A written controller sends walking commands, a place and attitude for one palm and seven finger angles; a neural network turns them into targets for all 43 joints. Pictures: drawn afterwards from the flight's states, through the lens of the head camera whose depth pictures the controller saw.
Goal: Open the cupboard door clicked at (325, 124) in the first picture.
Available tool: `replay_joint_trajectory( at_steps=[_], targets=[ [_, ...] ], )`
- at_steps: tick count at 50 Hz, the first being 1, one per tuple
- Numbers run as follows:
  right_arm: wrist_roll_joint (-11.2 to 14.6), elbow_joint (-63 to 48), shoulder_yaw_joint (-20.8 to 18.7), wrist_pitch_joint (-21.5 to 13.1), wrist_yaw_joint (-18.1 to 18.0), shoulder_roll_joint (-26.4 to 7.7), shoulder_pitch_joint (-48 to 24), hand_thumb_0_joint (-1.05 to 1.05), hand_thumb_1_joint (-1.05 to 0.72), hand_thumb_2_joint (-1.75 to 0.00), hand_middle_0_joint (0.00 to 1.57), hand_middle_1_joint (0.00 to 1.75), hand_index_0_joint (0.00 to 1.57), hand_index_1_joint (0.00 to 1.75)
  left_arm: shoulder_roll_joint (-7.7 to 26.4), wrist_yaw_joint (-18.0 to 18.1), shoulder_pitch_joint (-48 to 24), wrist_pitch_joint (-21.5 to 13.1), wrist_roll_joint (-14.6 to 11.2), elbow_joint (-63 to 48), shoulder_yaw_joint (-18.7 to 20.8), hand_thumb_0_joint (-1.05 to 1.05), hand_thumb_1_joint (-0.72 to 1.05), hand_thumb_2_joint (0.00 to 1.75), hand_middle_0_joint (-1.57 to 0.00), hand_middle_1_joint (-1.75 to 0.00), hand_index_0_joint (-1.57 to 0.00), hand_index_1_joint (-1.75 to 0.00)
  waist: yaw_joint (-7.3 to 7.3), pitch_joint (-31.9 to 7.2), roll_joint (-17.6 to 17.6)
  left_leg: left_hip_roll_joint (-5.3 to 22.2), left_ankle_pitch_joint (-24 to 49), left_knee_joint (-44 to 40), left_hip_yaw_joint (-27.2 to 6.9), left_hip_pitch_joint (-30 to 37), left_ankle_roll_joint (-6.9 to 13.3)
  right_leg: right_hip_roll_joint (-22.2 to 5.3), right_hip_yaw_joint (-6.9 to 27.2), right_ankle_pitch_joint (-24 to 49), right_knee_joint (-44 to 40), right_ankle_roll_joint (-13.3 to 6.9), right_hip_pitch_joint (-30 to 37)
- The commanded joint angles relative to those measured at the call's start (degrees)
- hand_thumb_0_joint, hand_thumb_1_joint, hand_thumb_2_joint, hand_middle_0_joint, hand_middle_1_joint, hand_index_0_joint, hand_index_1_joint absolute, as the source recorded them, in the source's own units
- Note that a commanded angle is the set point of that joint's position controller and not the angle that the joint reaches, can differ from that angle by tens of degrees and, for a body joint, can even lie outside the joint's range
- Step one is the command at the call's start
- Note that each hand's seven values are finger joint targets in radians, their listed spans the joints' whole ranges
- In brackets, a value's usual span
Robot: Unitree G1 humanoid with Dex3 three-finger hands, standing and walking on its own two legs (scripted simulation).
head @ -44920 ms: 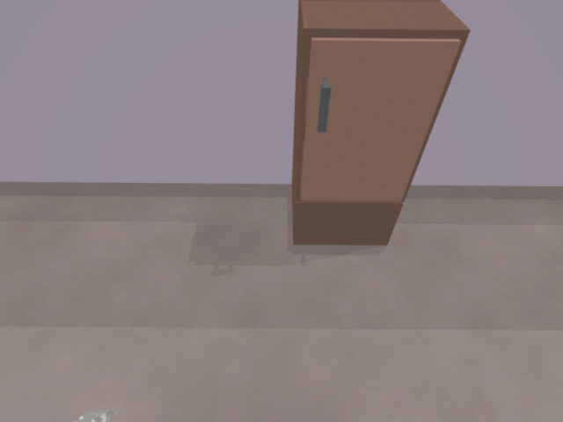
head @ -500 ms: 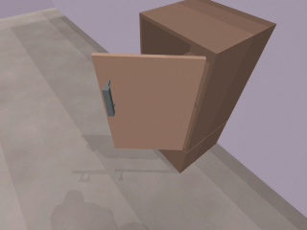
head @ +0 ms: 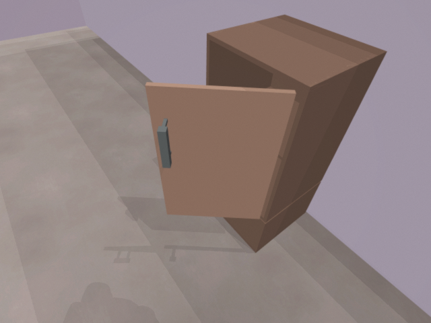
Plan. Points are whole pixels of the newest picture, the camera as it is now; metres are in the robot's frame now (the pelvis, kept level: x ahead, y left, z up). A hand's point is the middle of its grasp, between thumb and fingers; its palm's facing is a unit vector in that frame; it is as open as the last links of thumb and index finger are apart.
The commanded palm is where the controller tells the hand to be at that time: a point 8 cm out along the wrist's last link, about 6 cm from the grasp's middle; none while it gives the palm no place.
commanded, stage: shuffle to correct the standing spot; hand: left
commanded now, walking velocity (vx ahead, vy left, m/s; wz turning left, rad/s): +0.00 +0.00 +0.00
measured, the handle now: (166, 143) +0.60 +0.18 -0.04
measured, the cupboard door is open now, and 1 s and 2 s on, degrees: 50 50 50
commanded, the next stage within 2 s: come to a stop and stand still in 0.38 s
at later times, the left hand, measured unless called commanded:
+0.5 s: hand out of the picture -0.06 +0.14 -0.18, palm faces +0.09 -0.99 -0.13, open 7.4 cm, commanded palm none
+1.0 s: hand out of the picture +0.05 +0.17 -0.17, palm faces -0.01 -0.97 -0.23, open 7.3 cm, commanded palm none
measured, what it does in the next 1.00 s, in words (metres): stands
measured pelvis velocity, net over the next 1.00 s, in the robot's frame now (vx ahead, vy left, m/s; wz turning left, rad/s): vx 0.02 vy -0.01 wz -0.04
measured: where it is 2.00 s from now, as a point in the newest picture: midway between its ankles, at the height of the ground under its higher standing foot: outside the picture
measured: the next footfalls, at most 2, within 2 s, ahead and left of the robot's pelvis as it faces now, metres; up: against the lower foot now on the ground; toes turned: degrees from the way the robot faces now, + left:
none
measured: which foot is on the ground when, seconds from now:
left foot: down 0.00-1.00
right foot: down 0.00-1.00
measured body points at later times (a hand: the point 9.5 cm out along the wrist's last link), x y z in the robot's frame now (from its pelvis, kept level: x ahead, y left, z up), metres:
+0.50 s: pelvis +0.02 -0.01 -0.01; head +0.01 +0.01 +0.44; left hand -0.07 +0.19 -0.17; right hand +0.00 -0.23 -0.16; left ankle +0.05 +0.08 -0.73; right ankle +0.01 -0.14 -0.74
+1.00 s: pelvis +0.02 -0.01 +0.00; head +0.04 -0.01 +0.45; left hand +0.05 +0.23 -0.16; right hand +0.02 -0.24 -0.16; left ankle +0.06 +0.08 -0.74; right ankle +0.01 -0.13 -0.74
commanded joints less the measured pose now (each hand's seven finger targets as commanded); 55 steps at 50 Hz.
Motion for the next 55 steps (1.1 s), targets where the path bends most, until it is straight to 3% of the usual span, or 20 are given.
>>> replay_joint_trajectory(
  at_steps=[1,6,12,16,19,21,22,24,26,28,29,30,32,35,39,41,44,48,51,55],
  targets=[
    [0.4,-1.8,-1.1,-0.9,-0.6,-6.8,1.3,0.00,-0.90,-0.90,0.20,0.30,0.20,0.30,5.1,0.7,3.9,-1.2,-0.1,-1.5,1.3,0.00,0.90,0.90,-0.20,-0.30,-0.20,-0.30,-0.01,3.4,0.3,6.1,-8.3,-10.3,-8.9,-0.4,-0.8,-3.8,4.6,-0.3,-6.8,-2.3,-3.7],
    [-0.1,0.3,-1.6,0.1,-0.7,-7.1,3.2,0.00,-0.90,-0.90,0.20,0.30,0.20,0.30,3.3,0.2,7.4,-0.5,0.4,1.1,1.6,0.00,0.90,0.90,-0.20,-0.30,-0.20,-0.30,0.05,6.1,2.4,7.2,-26.1,-13.7,-10.9,-3.7,-0.1,-1.6,2.5,-14.0,-5.5,-2.1,-5.5],
    [0.0,1.3,-2.6,-0.2,-1.4,-7.4,5.1,0.00,-0.90,-0.90,0.20,0.30,0.20,0.30,0.8,-0.7,11.3,-0.3,0.4,2.5,2.3,0.00,0.90,0.90,-0.20,-0.30,-0.20,-0.30,0.59,6.2,3.8,10.0,-28.7,-15.4,-13.5,-4.9,1.8,-0.1,0.1,-9.3,-0.8,-3.1,-4.3],
    [0.0,1.6,-2.8,-0.6,-1.7,-6.5,6.0,0.00,-0.90,-0.90,0.20,0.30,0.20,0.30,-0.1,-0.9,12.9,-0.5,0.4,2.9,2.6,0.00,0.90,0.90,-0.20,-0.30,-0.20,-0.30,0.80,6.4,2.4,9.7,-27.2,-13.2,-12.8,-5.6,2.1,-0.5,1.5,-9.6,-1.7,-4.0,-3.7],
    [0.2,1.3,-2.3,-0.8,-1.5,-3.4,5.5,0.00,-0.90,-0.90,0.20,0.30,0.20,0.30,1.1,-0.6,14.9,-1.0,0.2,3.6,3.0,0.00,0.90,0.90,-0.20,-0.30,-0.20,-0.30,1.43,8.1,-4.1,4.8,-20.3,-3.1,-7.0,-8.8,0.6,-4.7,9.9,-15.0,-8.8,-6.4,-3.2],
    [0.3,0.8,-1.8,-1.0,-1.2,-0.7,5.1,0.00,-0.90,-0.90,0.20,0.30,0.20,0.30,3.0,-0.1,16.0,-1.3,-0.2,4.3,3.6,0.00,0.90,0.90,-0.20,-0.30,-0.20,-0.30,1.31,8.6,-11.2,1.1,-13.4,9.0,-0.1,-11.6,-0.8,-10.6,18.2,-21.5,-14.5,-9.5,-2.7],
    [0.2,0.5,-1.7,-1.1,-1.1,-0.4,4.9,0.00,-0.90,-0.90,0.20,0.30,0.20,0.30,2.8,0.2,15.5,-1.6,-0.4,4.2,3.7,0.00,0.90,0.90,-0.20,-0.30,-0.20,-0.30,0.82,8.9,-10.9,1.4,-11.7,12.6,0.2,-11.2,-0.8,-12.5,20.3,-21.1,-15.6,-10.9,-4.0],
    [0.3,0.6,-1.7,-1.4,-0.8,0.6,6.1,0.00,-0.90,-0.90,0.20,0.30,0.20,0.30,2.8,0.3,13.5,-1.9,-0.2,3.8,3.9,0.00,0.90,0.90,-0.20,-0.30,-0.20,-0.30,-0.67,8.9,-7.0,2.3,-11.8,11.8,0.3,-8.1,-0.7,-12.3,17.7,-18.0,-14.1,-11.4,-6.6],
    [0.5,2.4,-1.1,-2.0,-1.1,1.4,10.1,0.00,-0.90,-0.90,0.20,0.30,0.20,0.30,0.9,0.2,10.3,-1.5,-0.2,3.3,3.3,0.00,0.90,0.90,-0.20,-0.30,-0.20,-0.30,-2.48,8.5,-3.2,2.4,-7.1,1.7,-0.5,1.8,-1.1,-7.6,10.0,-9.3,-7.4,-8.4,-11.8],
    [0.4,4.2,-1.3,-2.4,-1.9,-1.8,12.9,0.00,-0.90,-0.90,0.20,0.30,0.20,0.30,-2.3,0.2,11.5,-1.3,-0.2,3.5,2.6,0.00,0.90,0.90,-0.20,-0.30,-0.20,-0.30,-1.48,7.5,6.3,9.5,-1.8,-6.8,-9.9,5.9,1.1,-0.9,2.7,-3.5,1.0,-4.1,-12.5],
    [0.5,4.5,-1.6,-2.3,-2.1,-3.7,13.3,0.00,-0.90,-0.90,0.20,0.30,0.20,0.30,-2.6,0.4,11.7,-1.0,0.1,3.7,2.3,0.00,0.90,0.90,-0.20,-0.30,-0.20,-0.30,-0.97,7.0,10.8,13.8,-1.2,-11.3,-14.9,4.1,3.4,0.1,-0.9,-5.2,4.6,-2.4,-10.2],
    [0.4,4.4,-1.6,-2.1,-2.6,-4.1,12.1,0.00,-0.90,-0.90,0.20,0.30,0.20,0.30,-2.9,0.5,11.0,-0.6,0.2,3.7,2.2,0.00,0.90,0.90,-0.20,-0.30,-0.20,-0.30,-0.22,9.1,10.3,15.5,1.8,-13.2,-17.0,1.5,5.0,0.0,-1.4,-5.6,6.2,-1.9,-9.5],
    [0.5,3.7,-0.9,-2.3,-3.2,-2.7,8.8,0.00,-0.90,-0.90,0.20,0.30,0.20,0.30,-4.0,0.8,12.9,-0.7,-0.3,5.1,1.6,0.00,0.90,0.90,-0.20,-0.30,-0.20,-0.30,1.81,7.8,5.1,13.3,14.2,-10.3,-12.7,-0.2,4.5,-2.0,0.5,1.2,1.1,-1.8,-4.0],
    [0.9,4.4,-1.0,-2.4,-3.4,-1.5,8.9,0.00,-0.90,-0.90,0.20,0.30,0.20,0.30,-2.3,1.4,12.9,-0.8,-0.5,5.5,1.7,0.00,0.90,0.90,-0.20,-0.30,-0.20,-0.30,0.62,2.2,0.9,8.6,31.8,-3.8,-5.8,7.3,0.7,-4.1,2.3,19.8,-2.0,-2.0,-0.3],
    [0.9,3.6,-2.7,-1.3,-3.8,-3.9,9.4,0.00,-0.90,-0.90,0.20,0.30,0.20,0.30,-0.2,1.7,9.3,0.2,-0.2,1.4,2.8,0.00,0.90,0.90,-0.20,-0.30,-0.20,-0.30,-0.14,-1.3,0.4,10.6,39.2,-1.5,-5.8,10.9,1.4,-3.3,1.4,20.4,2.0,-1.7,-2.1],
    [0.7,2.7,-3.2,-0.7,-3.8,-4.4,8.2,0.00,-0.90,-0.90,0.20,0.30,0.20,0.30,-0.1,1.5,7.5,0.7,-0.2,0.2,3.2,0.00,0.90,0.90,-0.20,-0.30,-0.20,-0.30,0.00,-0.8,2.8,11.8,33.8,-2.6,-6.5,8.9,2.2,-2.7,1.6,15.5,3.1,-1.7,-2.9],
    [0.4,1.3,-3.0,-0.3,-3.2,-3.9,5.6,0.00,-0.90,-0.90,0.20,0.30,0.20,0.30,-0.3,1.2,6.9,1.0,-0.1,-0.8,3.3,0.00,0.90,0.90,-0.20,-0.30,-0.20,-0.30,0.93,0.3,3.1,10.9,17.7,-4.2,-6.6,2.7,2.1,-2.6,2.6,10.8,1.2,-2.2,-0.9],
    [0.5,0.1,-2.6,0.3,-2.1,-2.0,4.4,0.00,-0.90,-0.90,0.20,0.30,0.20,0.30,2.2,0.9,4.4,0.3,-0.2,-1.6,3.1,0.00,0.90,0.90,-0.20,-0.30,-0.20,-0.30,-0.06,0.2,-3.7,5.9,0.8,-1.4,-3.0,1.0,-1.2,-6.7,8.1,11.7,-4.3,-4.4,-2.5],
    [0.3,0.9,-2.0,0.9,-1.4,-1.1,4.9,0.00,-0.90,-0.90,0.20,0.30,0.20,0.30,3.1,0.9,1.3,-0.1,-0.4,-2.0,2.6,0.00,0.90,0.90,-0.20,-0.30,-0.20,-0.30,-1.20,2.8,-4.5,4.9,-3.9,-2.6,-2.9,3.0,-2.0,-7.4,9.3,0.8,-8.3,-5.0,-7.7],
    [0.2,1.7,-1.5,0.7,-1.0,-2.0,4.8,0.00,-0.90,-0.90,0.20,0.30,0.20,0.30,2.8,0.8,1.7,-0.2,-0.3,-1.0,2.1,0.00,0.90,0.90,-0.20,-0.30,-0.20,-0.30,-0.65,6.4,-1.8,6.2,-8.0,-7.8,-5.6,0.9,-1.4,-4.4,7.4,-7.2,-9.8,-3.2,-8.6]
  ],
)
